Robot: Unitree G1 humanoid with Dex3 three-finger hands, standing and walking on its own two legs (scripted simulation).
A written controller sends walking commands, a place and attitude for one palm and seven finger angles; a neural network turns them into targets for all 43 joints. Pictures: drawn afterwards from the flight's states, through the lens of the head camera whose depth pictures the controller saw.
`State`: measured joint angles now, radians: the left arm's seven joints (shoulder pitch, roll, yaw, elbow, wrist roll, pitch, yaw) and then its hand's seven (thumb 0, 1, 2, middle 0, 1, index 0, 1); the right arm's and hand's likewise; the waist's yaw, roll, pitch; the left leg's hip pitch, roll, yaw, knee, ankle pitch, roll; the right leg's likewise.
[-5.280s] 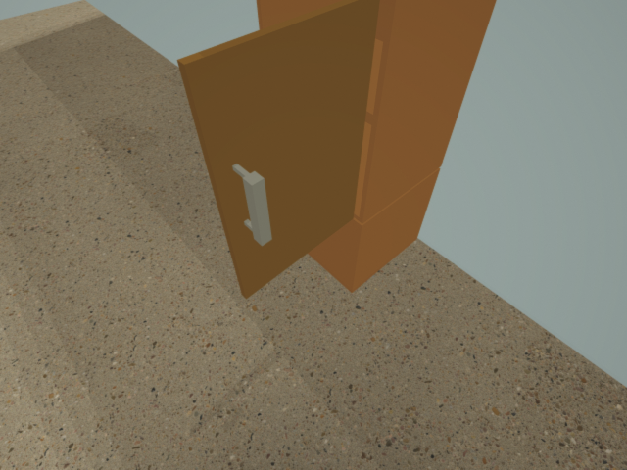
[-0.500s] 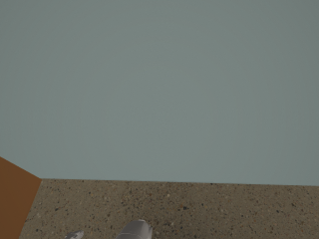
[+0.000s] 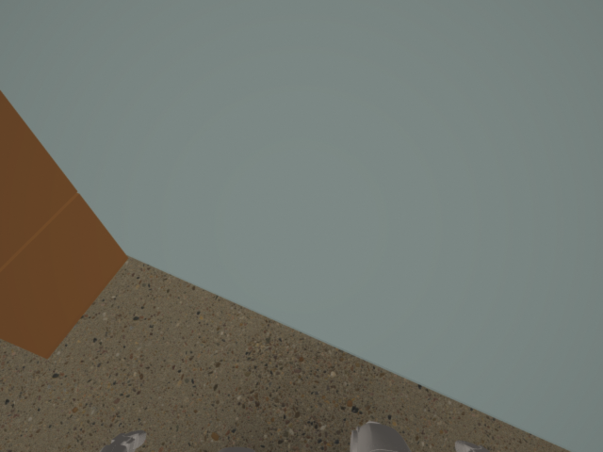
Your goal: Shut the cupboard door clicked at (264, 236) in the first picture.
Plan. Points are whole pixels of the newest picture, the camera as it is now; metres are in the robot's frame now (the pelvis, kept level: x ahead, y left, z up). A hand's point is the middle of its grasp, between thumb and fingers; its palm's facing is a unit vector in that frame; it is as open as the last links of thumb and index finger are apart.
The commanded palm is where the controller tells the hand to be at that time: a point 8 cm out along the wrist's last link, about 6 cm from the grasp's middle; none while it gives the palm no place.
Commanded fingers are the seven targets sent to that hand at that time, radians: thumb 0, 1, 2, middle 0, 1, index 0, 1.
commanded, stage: turn to face it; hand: left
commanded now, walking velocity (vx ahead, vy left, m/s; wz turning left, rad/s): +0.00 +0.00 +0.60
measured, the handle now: out of the picture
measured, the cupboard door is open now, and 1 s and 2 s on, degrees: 91 91 91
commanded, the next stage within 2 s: take the last steps up to it in 1.86 s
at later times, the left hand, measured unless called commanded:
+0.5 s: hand out of the picture +0.03 +0.16 -0.17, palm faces +0.33 -0.92 -0.22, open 7.4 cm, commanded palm none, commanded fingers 0.00 0.90 0.90 -0.20 -0.30 -0.20 -0.30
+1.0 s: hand out of the picture +0.02 +0.16 -0.15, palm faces +0.56 -0.77 -0.31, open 7.4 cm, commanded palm none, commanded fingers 0.00 0.90 0.90 -0.20 -0.30 -0.20 -0.30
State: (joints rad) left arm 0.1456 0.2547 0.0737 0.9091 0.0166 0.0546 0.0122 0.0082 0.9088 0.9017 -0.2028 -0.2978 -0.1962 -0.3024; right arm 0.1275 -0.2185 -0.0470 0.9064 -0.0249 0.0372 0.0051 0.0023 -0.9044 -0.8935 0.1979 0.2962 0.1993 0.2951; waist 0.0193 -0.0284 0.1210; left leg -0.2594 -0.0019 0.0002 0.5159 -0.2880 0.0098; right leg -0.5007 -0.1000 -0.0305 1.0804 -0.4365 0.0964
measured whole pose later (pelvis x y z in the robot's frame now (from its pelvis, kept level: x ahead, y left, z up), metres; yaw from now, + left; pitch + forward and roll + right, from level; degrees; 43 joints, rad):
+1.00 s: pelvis +0.05 -0.07 -0.01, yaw +37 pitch +1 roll +1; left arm 0.15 0.20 0.04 0.86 0.02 0.00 0.02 0.00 0.91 0.90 -0.20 -0.30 -0.20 -0.30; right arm 0.15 -0.26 -0.09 0.94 -0.02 0.09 0.02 0.01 -0.90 -0.89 0.20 0.30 0.20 0.29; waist -0.02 0.06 0.11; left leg -0.47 -0.04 -0.07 1.01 -0.48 -0.04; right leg -0.28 -0.06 -0.10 0.60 -0.34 -0.01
